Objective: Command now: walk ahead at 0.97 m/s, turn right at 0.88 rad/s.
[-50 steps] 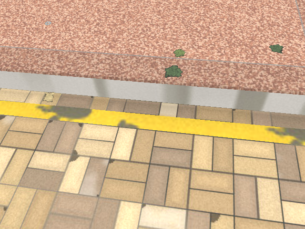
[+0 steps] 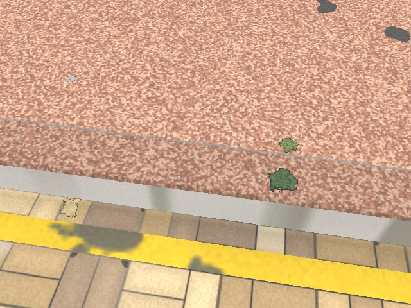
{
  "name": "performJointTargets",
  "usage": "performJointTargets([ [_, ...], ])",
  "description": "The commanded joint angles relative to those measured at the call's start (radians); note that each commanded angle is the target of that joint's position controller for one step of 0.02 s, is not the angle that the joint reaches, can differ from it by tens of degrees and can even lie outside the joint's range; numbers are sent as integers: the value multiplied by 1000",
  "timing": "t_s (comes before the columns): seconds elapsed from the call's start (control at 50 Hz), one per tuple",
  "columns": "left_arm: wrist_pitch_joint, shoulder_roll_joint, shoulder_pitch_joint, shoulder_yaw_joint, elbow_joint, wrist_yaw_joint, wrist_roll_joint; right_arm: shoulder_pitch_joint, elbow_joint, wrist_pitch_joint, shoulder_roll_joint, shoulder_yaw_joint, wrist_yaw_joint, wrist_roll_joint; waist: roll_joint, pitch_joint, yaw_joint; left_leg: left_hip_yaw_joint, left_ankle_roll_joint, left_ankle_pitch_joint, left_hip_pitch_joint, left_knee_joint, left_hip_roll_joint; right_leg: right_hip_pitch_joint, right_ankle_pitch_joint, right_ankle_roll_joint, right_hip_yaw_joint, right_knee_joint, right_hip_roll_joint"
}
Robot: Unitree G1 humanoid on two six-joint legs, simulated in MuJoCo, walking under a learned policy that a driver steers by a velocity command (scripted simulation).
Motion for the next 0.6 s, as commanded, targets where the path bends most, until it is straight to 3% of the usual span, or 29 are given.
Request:
performJointTargets([
  [0.02,-8,163,195,58,20,27,7,-154,-215,-78,-167,-16,13,1,89,-12,15,-184,15,52,-724,153,40,527,-191,-185,853,-585,-362],
  [0.06,-40,136,125,40,10,40,6,-137,-203,-42,-154,-5,14,-33,127,51,-64,-180,-22,52,-604,22,92,304,-47,-139,678,-592,-264],
  [0.1,-69,133,110,31,6,34,-5,-181,-224,-5,-140,4,23,-41,111,83,-80,-134,-57,62,-520,-150,120,130,26,-121,562,-630,-189],
  [0.16,-88,150,137,41,17,25,-10,-361,-295,-3,-106,24,39,-15,60,112,-17,-72,-74,294,-434,-481,101,52,245,-72,468,-639,-113],
  [0.2,-89,161,184,49,35,17,-18,-425,-319,-7,-82,33,41,6,13,63,40,-45,-55,449,-364,-659,51,128,452,-26,462,-612,-110],
  [0.24,-89,178,197,56,43,18,-24,-444,-329,-15,-101,26,31,13,-19,17,59,-50,-31,511,-303,-755,15,229,638,8,474,-565,-134],
  [0.26,-90,188,190,59,44,23,-22,-427,-328,-17,-120,19,24,14,-29,-11,49,-61,-22,493,-260,-801,-2,282,730,29,478,-516,-138],
  [0.28,-92,205,179,64,41,27,-19,-372,-311,-20,-155,6,14,13,-38,-61,22,-75,-13,448,-182,-831,-27,338,861,55,488,-431,-139],
  [0.3,-94,229,156,69,34,28,-10,-259,-278,-24,-207,-16,2,17,-48,-145,-37,-92,-4,371,-59,-818,-46,369,955,81,500,-288,-143],
  [0.32,-96,255,90,72,19,26,-4,-78,-231,-28,-254,-39,-13,21,-54,-228,-156,-95,1,303,116,-819,-23,327,946,97,498,-74,-131],
  [0.34,-110,190,28,55,7,30,7,188,-162,-31,-296,-66,-33,7,-28,-340,-281,-131,13,192,383,-753,55,179,798,101,448,212,-86],
  [0.36,-117,-16,31,1,-34,33,3,299,-122,-37,-344,-76,-46,-38,281,-369,-253,-458,38,-65,551,-837,321,-92,-141,100,371,546,5],
  [0.38,-112,-11,209,-21,-75,32,-43,122,-152,-38,-380,-91,-26,-47,510,-467,-65,-1008,150,-199,537,-1069,455,-238,-141,106,323,671,10],
  [0.4,-88,72,158,-17,-12,41,-6,-37,-194,-33,-236,-75,-10,-34,243,-316,-62,-867,160,-405,369,-1094,383,-246,7,99,292,664,-100],
  [0.42,-80,90,82,-16,-18,25,15,-100,-193,-30,-163,-56,-1,-22,104,-203,-58,-674,157,-234,202,-1090,322,-209,96,117,261,589,-131],
  [0.44,-75,81,28,-18,-28,14,26,-87,-167,-32,-141,-50,7,-27,29,-153,-61,-560,150,-61,120,-1090,285,-190,95,129,254,552,-151],
  [0.5,-57,11,-35,-48,-82,-8,46,20,-67,-62,-113,-34,18,-8,80,-84,-40,-362,161,320,13,-1108,245,-183,61,146,269,492,-166],
  [0.52,-53,0,-52,-55,-99,-10,48,35,-48,-72,-127,-37,23,2,88,-72,-28,-316,166,399,7,-1123,247,-210,58,147,270,464,-169],
  [0.56,-51,7,-115,-65,-138,-15,48,29,-42,-81,-157,-43,26,8,94,-45,-19,-229,171,545,0,-1151,247,-253,83,156,247,386,-172],
  [0.6,-55,5,-196,-77,-176,-19,38,-11,-47,-76,-166,-41,24,10,91,-14,-10,-101,138,669,-58,-1172,201,-180,143,159,187,191,-174],
])
Keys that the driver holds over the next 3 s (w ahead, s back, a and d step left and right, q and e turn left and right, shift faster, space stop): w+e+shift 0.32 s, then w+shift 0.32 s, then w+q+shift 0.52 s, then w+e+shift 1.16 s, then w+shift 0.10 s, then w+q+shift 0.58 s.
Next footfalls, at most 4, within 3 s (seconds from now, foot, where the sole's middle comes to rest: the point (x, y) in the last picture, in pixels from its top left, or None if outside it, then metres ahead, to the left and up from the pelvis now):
0.34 left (182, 278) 0.56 0.11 -0.73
0.66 right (277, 262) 0.62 -0.20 -0.73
1.08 left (267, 138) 1.03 -0.17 -0.57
1.48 right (309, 68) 1.44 -0.38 -0.57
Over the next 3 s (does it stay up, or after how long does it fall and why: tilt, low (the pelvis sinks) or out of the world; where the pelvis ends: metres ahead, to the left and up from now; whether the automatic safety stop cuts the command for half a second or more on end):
stays up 2.39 -1.14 0.20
